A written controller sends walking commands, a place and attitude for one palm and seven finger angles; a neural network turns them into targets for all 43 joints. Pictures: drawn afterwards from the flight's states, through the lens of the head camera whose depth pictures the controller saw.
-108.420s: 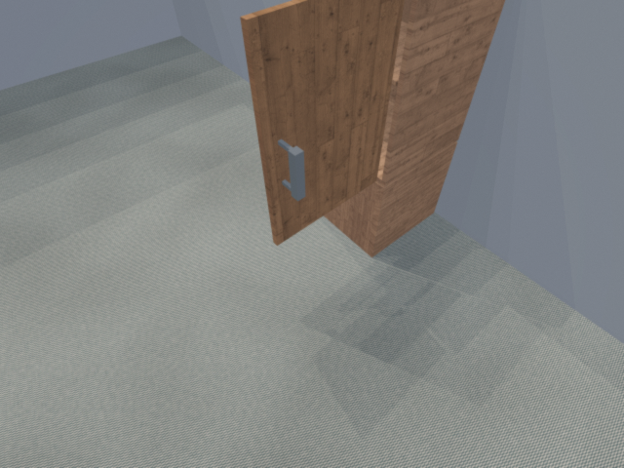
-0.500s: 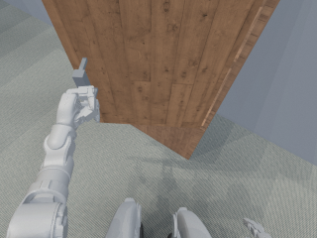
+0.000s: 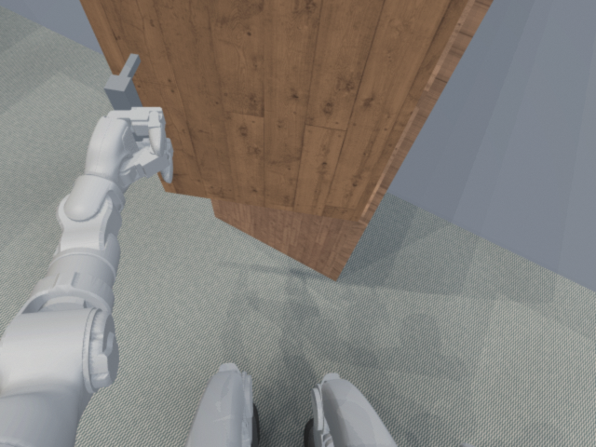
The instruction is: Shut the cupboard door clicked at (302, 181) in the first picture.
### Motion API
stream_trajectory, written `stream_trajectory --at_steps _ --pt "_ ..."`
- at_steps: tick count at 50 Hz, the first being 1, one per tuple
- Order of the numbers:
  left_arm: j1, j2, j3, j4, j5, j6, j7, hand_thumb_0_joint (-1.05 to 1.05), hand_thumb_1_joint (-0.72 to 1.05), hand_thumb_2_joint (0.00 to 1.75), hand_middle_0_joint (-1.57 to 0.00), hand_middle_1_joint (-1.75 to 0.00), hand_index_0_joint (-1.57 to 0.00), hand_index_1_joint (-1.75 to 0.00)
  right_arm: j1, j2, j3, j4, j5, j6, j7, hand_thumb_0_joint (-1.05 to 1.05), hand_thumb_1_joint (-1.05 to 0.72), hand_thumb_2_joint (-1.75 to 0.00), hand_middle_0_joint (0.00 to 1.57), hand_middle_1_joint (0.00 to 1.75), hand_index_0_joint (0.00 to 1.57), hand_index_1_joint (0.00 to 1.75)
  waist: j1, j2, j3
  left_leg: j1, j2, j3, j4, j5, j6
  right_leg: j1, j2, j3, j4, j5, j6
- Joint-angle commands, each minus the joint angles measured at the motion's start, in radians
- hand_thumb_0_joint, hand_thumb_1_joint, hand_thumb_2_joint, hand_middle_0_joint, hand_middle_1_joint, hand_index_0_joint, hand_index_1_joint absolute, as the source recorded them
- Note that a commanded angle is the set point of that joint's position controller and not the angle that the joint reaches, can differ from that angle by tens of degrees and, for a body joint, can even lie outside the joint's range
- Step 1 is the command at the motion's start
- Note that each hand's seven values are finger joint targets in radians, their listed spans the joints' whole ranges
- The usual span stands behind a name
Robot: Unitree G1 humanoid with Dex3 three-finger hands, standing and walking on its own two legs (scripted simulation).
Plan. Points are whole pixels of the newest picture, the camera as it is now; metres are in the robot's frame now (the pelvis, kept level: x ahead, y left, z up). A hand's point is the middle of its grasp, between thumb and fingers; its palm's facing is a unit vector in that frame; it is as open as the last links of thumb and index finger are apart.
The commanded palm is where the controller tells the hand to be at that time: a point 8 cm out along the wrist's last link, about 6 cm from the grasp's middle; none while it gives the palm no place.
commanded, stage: push the door shut along its arc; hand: left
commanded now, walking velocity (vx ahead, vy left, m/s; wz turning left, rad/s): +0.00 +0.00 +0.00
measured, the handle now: (140, 110) +0.56 +0.20 +0.06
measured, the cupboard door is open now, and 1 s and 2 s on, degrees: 21 8 3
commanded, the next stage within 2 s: pull the fist back off the door in 1.02 s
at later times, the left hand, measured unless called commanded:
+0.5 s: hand (196, 119) +0.54 +0.12 +0.06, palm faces -0.30 -0.95 -0.03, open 3.1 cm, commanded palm +0.54 +0.16 +0.06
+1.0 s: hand (227, 97) +0.58 +0.08 +0.06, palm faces -0.39 -0.92 -0.04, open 3.1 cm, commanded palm +0.60 +0.10 +0.06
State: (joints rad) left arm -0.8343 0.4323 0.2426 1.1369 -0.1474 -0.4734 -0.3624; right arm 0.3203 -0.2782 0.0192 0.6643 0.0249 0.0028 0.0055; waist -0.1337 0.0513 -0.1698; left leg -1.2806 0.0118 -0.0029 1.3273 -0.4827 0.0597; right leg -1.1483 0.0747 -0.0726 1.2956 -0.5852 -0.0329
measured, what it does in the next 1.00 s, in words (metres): stands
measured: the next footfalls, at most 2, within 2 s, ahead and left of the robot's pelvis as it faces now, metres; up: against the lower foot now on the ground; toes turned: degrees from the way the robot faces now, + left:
none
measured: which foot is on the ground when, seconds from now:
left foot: down 0.00-1.00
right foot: down 0.00-1.00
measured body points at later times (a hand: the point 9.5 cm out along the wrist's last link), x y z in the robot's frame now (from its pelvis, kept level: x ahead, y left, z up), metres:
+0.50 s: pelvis +0.00 +0.00 -0.01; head +0.16 +0.02 +0.41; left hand +0.55 +0.18 +0.07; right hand +0.01 -0.27 -0.12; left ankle +0.07 +0.08 -0.61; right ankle +0.01 -0.11 -0.61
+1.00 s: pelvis +0.00 -0.01 -0.03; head +0.19 +0.01 +0.37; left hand +0.60 +0.14 +0.07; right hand -0.02 -0.28 -0.13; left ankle +0.07 +0.08 -0.61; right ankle +0.01 -0.11 -0.61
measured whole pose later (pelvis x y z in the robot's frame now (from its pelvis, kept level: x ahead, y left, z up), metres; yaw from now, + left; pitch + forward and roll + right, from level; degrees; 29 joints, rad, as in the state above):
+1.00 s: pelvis +0.00 -0.01 -0.03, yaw -3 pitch +32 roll -6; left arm -1.29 0.61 0.25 1.31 -0.02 -0.26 -0.46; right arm 0.36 -0.27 0.06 0.67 -0.01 -0.05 0.00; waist -0.26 0.07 -0.14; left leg -1.50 0.05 -0.02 1.45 -0.53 0.05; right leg -1.37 0.11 -0.09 1.41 -0.62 -0.05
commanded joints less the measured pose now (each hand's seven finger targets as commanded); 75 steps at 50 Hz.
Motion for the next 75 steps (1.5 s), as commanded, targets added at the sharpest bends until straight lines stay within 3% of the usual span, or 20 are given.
stream_trajectory --at_steps 1,4,9,18,21,25,31,37,41,44,48,56,57,60,62,64,66,69,73,75 --pt "-0.512 0.184 0.025 -0.175 -0.013 -0.041 -0.022 0.00 0.90 0.90 -1.30 -1.50 -1.30 -1.50 0.133 -0.189 -0.064 -0.061 0.006 -0.025 -0.007 0.00 -0.90 -0.90 0.20 0.30 0.20 0.30 -0.056 0.093 -0.472 0.559 0.030 -0.147 -0.138 0.215 -0.024 -0.026 -0.011 0.060 -0.186 0.204 -0.014" --pt "-0.570 0.220 0.041 -0.156 -0.004 -0.031 -0.026 0.00 0.90 0.90 -1.30 -1.50 -1.30 -1.50 0.147 -0.194 -0.059 -0.061 0.005 -0.028 -0.009 0.00 -0.90 -0.90 0.20 0.30 0.20 0.30 -0.070 0.087 -0.465 0.524 0.030 -0.150 -0.126 0.196 -0.019 -0.040 -0.008 0.059 -0.177 0.186 -0.016" --pt "-0.655 0.202 0.006 -0.167 0.008 -0.019 -0.038 0.00 0.90 0.90 -1.30 -1.50 -1.30 -1.50 0.164 -0.196 -0.057 -0.054 -0.001 -0.036 -0.002 0.00 -0.90 -0.90 0.20 0.30 0.20 0.30 -0.087 0.172 -0.503 0.594 0.037 -0.176 -0.117 0.229 -0.026 -0.112 -0.007 0.048 -0.158 0.194 -0.021" --pt "-0.686 0.298 0.078 -0.130 0.026 0.037 -0.045 0.00 0.90 0.90 -1.30 -1.50 -1.30 -1.50 0.196 -0.201 -0.051 -0.055 -0.006 -0.032 0.003 0.00 -0.90 -0.90 0.20 0.30 0.20 0.30 -0.086 0.150 -0.543 0.547 0.037 -0.156 -0.086 0.291 -0.020 -0.059 0.001 0.052 -0.156 0.236 -0.017" --pt "-0.704 0.278 0.055 -0.123 0.039 0.041 -0.051 0.00 0.90 0.90 -1.30 -1.50 -1.30 -1.50 0.200 -0.199 -0.050 -0.051 -0.009 -0.032 0.004 0.00 -0.90 -0.90 0.20 0.30 0.20 0.30 -0.103 0.146 -0.539 0.537 0.039 -0.153 -0.073 0.299 -0.017 -0.074 0.003 0.054 -0.153 0.245 -0.015" --pt "-0.739 0.329 0.084 -0.091 0.045 0.054 -0.065 0.00 0.90 0.90 -1.30 -1.50 -1.30 -1.50 0.210 -0.201 -0.046 -0.051 -0.010 -0.034 0.000 0.00 -0.90 -0.90 0.20 0.30 0.20 0.30 -0.112 0.124 -0.527 0.475 0.037 -0.139 -0.053 0.291 -0.010 -0.046 0.007 0.062 -0.149 0.255 -0.013" --pt "-0.818 0.258 0.010 -0.114 0.050 0.070 -0.091 0.00 0.90 0.90 -1.30 -1.50 -1.30 -1.50 0.222 -0.201 -0.051 -0.034 -0.016 -0.043 -0.001 0.00 -0.90 -0.90 0.20 0.30 0.20 0.30 -0.135 0.190 -0.563 0.566 0.042 -0.162 -0.039 0.336 -0.015 -0.130 0.010 0.046 -0.135 0.260 -0.016" --pt "-0.893 0.331 0.053 -0.039 0.066 0.120 -0.084 0.00 0.90 0.90 -1.30 -1.50 -1.30 -1.50 0.243 -0.205 -0.040 -0.026 -0.018 -0.050 -0.013 0.00 -0.90 -0.90 0.20 0.30 0.20 0.30 -0.156 0.151 -0.536 0.462 0.039 -0.143 -0.006 0.301 -0.002 -0.120 0.013 0.051 -0.127 0.247 -0.012" --pt "-0.933 0.344 0.052 -0.066 0.087 0.116 -0.079 0.00 0.90 0.90 -1.30 -1.50 -1.30 -1.50 0.255 -0.203 -0.041 -0.019 -0.029 -0.058 -0.012 0.00 -0.90 -0.90 0.20 0.30 0.20 0.30 -0.156 0.212 -0.592 0.512 0.040 -0.148 0.014 0.365 -0.006 -0.149 0.016 0.043 -0.103 0.276 -0.016" --pt "-0.965 0.317 0.026 -0.067 0.096 0.122 -0.087 0.00 0.90 0.90 -1.30 -1.50 -1.30 -1.50 0.261 -0.200 -0.043 -0.014 -0.031 -0.062 -0.011 0.00 -0.90 -0.90 0.20 0.30 0.20 0.30 -0.172 0.224 -0.592 0.523 0.042 -0.150 0.021 0.376 -0.003 -0.179 0.019 0.042 -0.095 0.277 -0.015" --pt "-0.999 0.343 0.028 -0.034 0.100 0.168 -0.102 0.00 0.90 0.90 -1.30 -1.50 -1.30 -1.50 0.271 -0.205 -0.039 -0.007 -0.030 -0.063 -0.020 0.00 -0.90 -0.90 0.20 0.30 0.20 0.30 -0.189 0.167 -0.588 0.431 0.038 -0.129 0.043 0.339 0.006 -0.112 0.021 0.054 -0.103 0.295 -0.007" --pt "-1.073 0.323 -0.009 -0.022 0.100 0.210 -0.133 0.00 0.90 0.90 -1.30 -1.50 -1.30 -1.50 0.277 -0.204 -0.032 0.026 -0.038 -0.089 -0.033 0.00 -0.90 -0.90 0.20 0.30 0.20 0.30 -0.212 0.212 -0.592 0.427 0.038 -0.126 0.072 0.344 0.011 -0.148 0.026 0.050 -0.094 0.288 -0.009" --pt "-1.044 0.367 0.206 -0.019 0.028 0.233 0.060 0.00 0.90 0.90 -1.30 -1.50 -1.30 -1.50 0.350 -0.175 -0.016 -0.023 -0.056 -0.084 -0.019 0.00 -0.90 -0.90 0.20 0.30 0.20 0.30 -0.162 0.190 -0.575 0.385 0.060 -0.144 0.041 0.327 0.003 -0.127 0.018 0.044 -0.103 0.273 -0.010" --pt "-0.949 0.265 0.183 -0.006 0.062 0.230 0.257 0.00 0.90 0.90 -1.30 -1.50 -1.30 -1.50 0.347 -0.168 -0.031 -0.028 -0.083 -0.070 0.023 0.00 -0.90 -0.90 0.20 0.30 0.20 0.30 -0.158 0.167 -0.577 0.376 0.063 -0.148 0.020 0.332 -0.012 -0.116 0.008 0.044 -0.096 0.266 -0.001" --pt "-0.904 0.224 0.189 -0.117 0.095 0.186 0.382 0.00 0.90 0.90 -1.30 -1.50 -1.30 -1.50 0.354 -0.155 -0.043 -0.044 -0.101 -0.061 0.054 0.00 -0.90 -0.90 0.20 0.30 0.20 0.30 -0.118 0.220 -0.647 0.432 0.059 -0.138 0.006 0.382 -0.022 -0.074 0.003 0.048 -0.100 0.312 0.000" --pt "-0.895 0.196 0.144 -0.218 0.197 0.106 0.494 0.00 0.90 0.90 -1.30 -1.50 -1.30 -1.50 0.358 -0.149 -0.059 -0.036 -0.122 -0.058 0.086 0.00 -0.90 -0.90 0.20 0.30 0.20 0.30 -0.115 0.266 -0.709 0.518 0.061 -0.146 0.011 0.455 -0.028 -0.110 0.009 0.035 -0.083 0.349 0.001" --pt "-0.892 0.142 0.061 -0.238 0.260 0.062 0.524 0.00 0.90 0.90 -1.30 -1.50 -1.30 -1.50 0.359 -0.153 -0.073 -0.021 -0.123 -0.037 0.110 0.00 -0.90 -0.90 0.20 0.30 0.20 0.30 -0.142 0.267 -0.685 0.546 0.059 -0.146 -0.007 0.425 -0.033 -0.108 0.011 0.033 -0.107 0.333 0.003" --pt "-0.920 0.108 0.020 -0.274 0.237 0.040 0.475 0.00 0.90 0.90 -1.30 -1.50 -1.30 -1.50 0.360 -0.163 -0.090 -0.018 -0.107 -0.017 0.110 0.00 -0.90 -0.90 0.20 0.30 0.20 0.30 -0.167 0.217 -0.715 0.542 0.039 -0.131 -0.037 0.388 -0.024 0.009 0.011 0.054 -0.149 0.379 0.006" --pt "-0.855 0.166 0.111 -0.186 0.146 0.063 0.425 0.00 0.90 0.90 -1.30 -1.50 -1.30 -1.50 0.341 -0.160 -0.077 -0.013 -0.083 -0.007 0.086 0.00 -0.90 -0.90 0.20 0.30 0.20 0.30 -0.140 0.126 -0.643 0.435 0.024 -0.100 -0.077 0.306 -0.018 0.153 0.005 0.083 -0.202 0.385 0.014" --pt "-0.769 0.175 0.147 -0.153 0.137 0.047 0.433 0.00 0.90 0.90 -1.30 -1.50 -1.30 -1.50 0.332 -0.149 -0.070 -0.019 -0.087 -0.009 0.085 0.00 -0.90 -0.90 0.20 0.30 0.20 0.30 -0.108 0.117 -0.617 0.410 0.018 -0.084 -0.083 0.321 -0.018 0.181 0.000 0.090 -0.203 0.416 0.015"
